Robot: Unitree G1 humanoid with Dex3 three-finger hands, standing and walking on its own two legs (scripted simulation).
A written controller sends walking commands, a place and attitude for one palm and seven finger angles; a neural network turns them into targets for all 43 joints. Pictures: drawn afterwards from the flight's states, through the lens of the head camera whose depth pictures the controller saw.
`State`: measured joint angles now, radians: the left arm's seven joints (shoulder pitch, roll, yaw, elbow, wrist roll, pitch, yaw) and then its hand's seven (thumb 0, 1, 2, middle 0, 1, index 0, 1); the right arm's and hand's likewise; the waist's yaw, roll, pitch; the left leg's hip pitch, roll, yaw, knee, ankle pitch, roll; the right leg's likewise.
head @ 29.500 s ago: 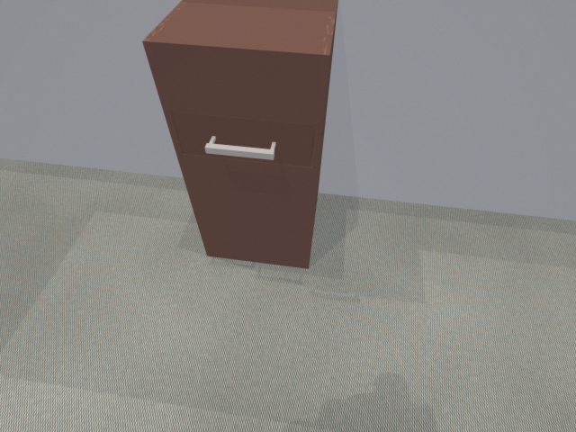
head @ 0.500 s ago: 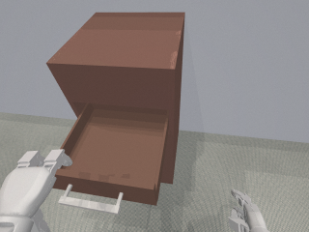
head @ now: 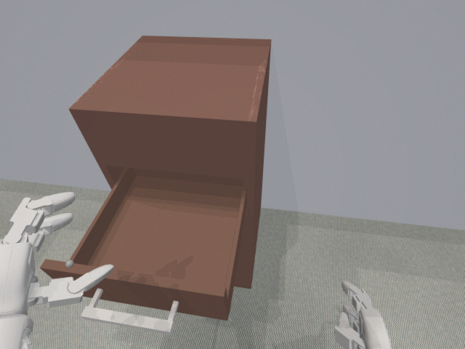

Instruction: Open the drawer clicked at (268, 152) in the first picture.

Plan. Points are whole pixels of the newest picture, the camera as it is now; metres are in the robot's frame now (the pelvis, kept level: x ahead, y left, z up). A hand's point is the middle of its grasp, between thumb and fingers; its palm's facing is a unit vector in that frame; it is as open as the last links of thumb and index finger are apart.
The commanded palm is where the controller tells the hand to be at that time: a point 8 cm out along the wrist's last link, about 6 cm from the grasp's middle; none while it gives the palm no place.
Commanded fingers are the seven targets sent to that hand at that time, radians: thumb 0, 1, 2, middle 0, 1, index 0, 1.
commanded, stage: draw the hand back to the body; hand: left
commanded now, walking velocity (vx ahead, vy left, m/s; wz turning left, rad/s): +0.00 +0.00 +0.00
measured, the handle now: (131, 309) +0.22 +0.25 -0.14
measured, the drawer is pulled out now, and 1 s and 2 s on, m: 0.30 0.30 0.30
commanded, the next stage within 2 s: step back with the hand held close in 0.52 s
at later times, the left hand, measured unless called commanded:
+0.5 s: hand (64, 265) +0.18 +0.23 +0.15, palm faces +0.39 -0.82 -0.42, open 7.7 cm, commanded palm +0.13 +0.27 +0.18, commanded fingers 0.00 0.90 0.90 -0.20 -0.30 -0.20 -0.30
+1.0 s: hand (53, 278) +0.16 +0.24 +0.14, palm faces +0.25 -0.81 -0.53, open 7.4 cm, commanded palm +0.10 +0.29 +0.18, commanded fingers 0.00 0.90 0.90 -0.20 -0.30 -0.20 -0.30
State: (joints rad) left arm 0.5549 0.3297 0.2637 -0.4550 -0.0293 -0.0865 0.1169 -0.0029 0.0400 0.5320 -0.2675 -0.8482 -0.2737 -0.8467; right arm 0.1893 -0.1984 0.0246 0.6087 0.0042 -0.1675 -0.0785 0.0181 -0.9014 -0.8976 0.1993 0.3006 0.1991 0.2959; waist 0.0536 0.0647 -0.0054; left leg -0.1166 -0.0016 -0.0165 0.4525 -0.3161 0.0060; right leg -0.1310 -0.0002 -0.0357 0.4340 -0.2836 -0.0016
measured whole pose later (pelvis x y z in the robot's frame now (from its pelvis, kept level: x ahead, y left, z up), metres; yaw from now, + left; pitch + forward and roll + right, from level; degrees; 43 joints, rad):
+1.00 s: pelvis -0.03 +0.01 +0.00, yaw +0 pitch +3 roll -1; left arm 0.68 0.41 0.36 -0.61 -0.03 -0.17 0.10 0.02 0.88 0.90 -0.21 -0.30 -0.22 -0.30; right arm 0.14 -0.21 -0.02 0.55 0.01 -0.04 -0.08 0.02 -0.90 -0.90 0.20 0.30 0.20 0.30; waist -0.01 0.01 0.04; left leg -0.27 -0.02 -0.02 0.49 -0.27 0.02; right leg -0.27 -0.02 -0.04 0.44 -0.23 0.02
